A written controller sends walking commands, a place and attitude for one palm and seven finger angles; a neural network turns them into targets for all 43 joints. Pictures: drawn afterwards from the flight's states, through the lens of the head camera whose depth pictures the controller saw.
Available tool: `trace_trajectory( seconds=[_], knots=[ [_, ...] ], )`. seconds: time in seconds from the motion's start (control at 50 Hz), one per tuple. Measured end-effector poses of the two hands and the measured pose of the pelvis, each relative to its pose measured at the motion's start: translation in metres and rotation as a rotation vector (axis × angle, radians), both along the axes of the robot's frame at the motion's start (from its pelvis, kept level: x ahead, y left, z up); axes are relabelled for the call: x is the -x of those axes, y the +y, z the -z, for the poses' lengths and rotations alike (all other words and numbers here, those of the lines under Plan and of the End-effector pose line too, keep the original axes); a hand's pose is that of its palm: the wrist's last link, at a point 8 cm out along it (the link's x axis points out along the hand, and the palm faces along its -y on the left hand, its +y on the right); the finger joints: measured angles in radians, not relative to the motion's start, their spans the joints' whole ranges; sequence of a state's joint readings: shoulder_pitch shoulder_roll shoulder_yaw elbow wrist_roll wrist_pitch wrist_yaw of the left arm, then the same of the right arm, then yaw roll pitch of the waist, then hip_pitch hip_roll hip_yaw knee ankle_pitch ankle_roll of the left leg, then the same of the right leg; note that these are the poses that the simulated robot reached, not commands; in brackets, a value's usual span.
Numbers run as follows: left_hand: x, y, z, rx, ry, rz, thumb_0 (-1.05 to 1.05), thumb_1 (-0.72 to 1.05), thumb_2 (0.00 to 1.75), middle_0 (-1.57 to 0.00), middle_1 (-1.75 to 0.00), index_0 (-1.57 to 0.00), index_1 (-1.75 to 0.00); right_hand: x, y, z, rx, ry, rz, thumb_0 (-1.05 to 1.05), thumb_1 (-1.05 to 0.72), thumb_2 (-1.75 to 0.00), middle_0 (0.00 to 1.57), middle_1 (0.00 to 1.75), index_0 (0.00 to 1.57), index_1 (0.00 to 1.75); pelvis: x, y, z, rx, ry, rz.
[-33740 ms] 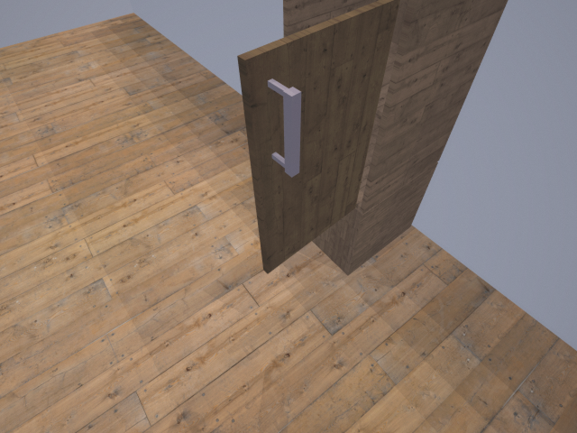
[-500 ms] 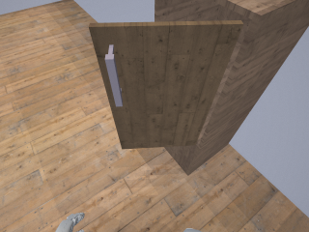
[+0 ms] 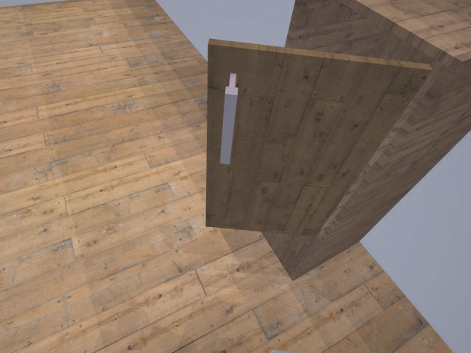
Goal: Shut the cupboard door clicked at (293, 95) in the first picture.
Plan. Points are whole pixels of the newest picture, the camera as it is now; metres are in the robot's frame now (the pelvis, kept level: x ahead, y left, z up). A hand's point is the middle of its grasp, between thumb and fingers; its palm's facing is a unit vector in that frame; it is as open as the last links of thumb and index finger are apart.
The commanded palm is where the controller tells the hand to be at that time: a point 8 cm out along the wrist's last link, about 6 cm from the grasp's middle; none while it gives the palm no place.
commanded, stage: come to a stop and stand still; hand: left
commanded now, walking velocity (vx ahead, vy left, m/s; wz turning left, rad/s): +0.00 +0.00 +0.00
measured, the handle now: (228, 122) +0.47 +0.07 +0.12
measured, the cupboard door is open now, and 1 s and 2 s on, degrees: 58 58 58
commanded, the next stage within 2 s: look again from close up in 0.66 s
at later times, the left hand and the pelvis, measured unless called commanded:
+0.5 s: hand out of the picture -0.02 +0.14 -0.17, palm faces -0.01 -0.99 -0.16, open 7.3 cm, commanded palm none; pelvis -0.02 -0.02 +0.01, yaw -1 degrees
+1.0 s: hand out of the picture +0.01 +0.18 -0.17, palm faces +0.03 -0.96 -0.27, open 7.3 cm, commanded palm none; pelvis -0.02 -0.02 +0.00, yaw +0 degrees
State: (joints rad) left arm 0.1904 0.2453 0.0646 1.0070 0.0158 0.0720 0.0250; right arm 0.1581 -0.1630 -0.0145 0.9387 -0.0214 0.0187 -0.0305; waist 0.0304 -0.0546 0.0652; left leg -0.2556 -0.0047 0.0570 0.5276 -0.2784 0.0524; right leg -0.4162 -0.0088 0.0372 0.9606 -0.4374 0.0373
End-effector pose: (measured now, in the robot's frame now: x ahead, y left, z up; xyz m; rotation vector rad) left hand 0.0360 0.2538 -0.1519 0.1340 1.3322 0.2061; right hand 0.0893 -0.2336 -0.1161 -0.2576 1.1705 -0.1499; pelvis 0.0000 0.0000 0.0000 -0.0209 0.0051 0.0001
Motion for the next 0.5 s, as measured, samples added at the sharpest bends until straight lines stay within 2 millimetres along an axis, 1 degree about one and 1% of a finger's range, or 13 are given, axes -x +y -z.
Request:
trace_trajectory(
  seconds=[0.06,0.12,0.18,0.22,0.28,0.38,0.5],
  knots=[
    [0.02,0.004,-0.007,-0.014,0.043,-0.006,0.0,0.91,0.9,-0.2,-0.3,-0.2,-0.29,0.006,0.01,0.003,-0.031,0.006,0.005,0.01,-0.91,-0.9,0.2,0.3,0.2,0.3,0.002,0.002,-0.004,-0.004,0.0,0.003],
    [0.035,0.002,-0.012,-0.022,0.074,0.0,0.0,0.91,0.9,-0.2,-0.3,-0.2,-0.29,0.018,0.016,0.01,-0.066,0.023,0.024,0.01,-0.91,-0.9,0.2,0.3,0.2,0.3,0.005,0.002,-0.004,-0.012,-0.002,0.006],
    [0.044,-0.005,-0.012,-0.033,0.079,0.011,0.0,0.91,0.9,-0.2,-0.3,-0.2,-0.29,0.033,0.013,0.021,-0.093,0.044,0.055,0.0,-0.91,-0.9,0.2,0.3,0.2,0.3,0.008,-0.001,0.0,-0.037,-0.001,0.011],
    [0.05,-0.013,-0.015,-0.031,0.085,0.021,0.0,0.91,0.9,-0.2,-0.3,-0.2,-0.29,0.046,0.009,0.026,-0.105,0.065,0.082,0.0,-0.92,-0.9,0.2,0.3,0.2,0.3,0.012,-0.003,-0.001,-0.036,-0.007,0.016],
    [0.055,-0.028,-0.019,-0.012,0.082,0.039,0.0,0.91,0.9,-0.2,-0.3,-0.2,-0.29,0.066,0.001,0.027,-0.107,0.098,0.102,0.0,-0.93,-0.9,0.2,0.3,0.2,0.3,0.015,-0.005,-0.005,-0.031,-0.014,0.014],
    [0.056,-0.052,-0.014,0.034,0.066,0.057,0.0,0.91,0.9,-0.2,-0.3,-0.2,-0.29,0.107,-0.008,0.024,-0.097,0.181,0.128,0.0,-0.92,-0.9,0.2,0.3,0.2,0.3,0.019,-0.013,-0.007,-0.031,-0.028,0.016],
    [0.064,-0.066,-0.009,0.06,0.091,0.062,0.01,0.93,0.9,-0.2,-0.3,-0.2,-0.3,0.153,-0.012,0.02,-0.085,0.289,0.167,0.0,-0.91,-0.9,0.2,0.3,0.19,0.3,0.022,-0.022,-0.008,-0.028,-0.031,0.018]
  ],
)
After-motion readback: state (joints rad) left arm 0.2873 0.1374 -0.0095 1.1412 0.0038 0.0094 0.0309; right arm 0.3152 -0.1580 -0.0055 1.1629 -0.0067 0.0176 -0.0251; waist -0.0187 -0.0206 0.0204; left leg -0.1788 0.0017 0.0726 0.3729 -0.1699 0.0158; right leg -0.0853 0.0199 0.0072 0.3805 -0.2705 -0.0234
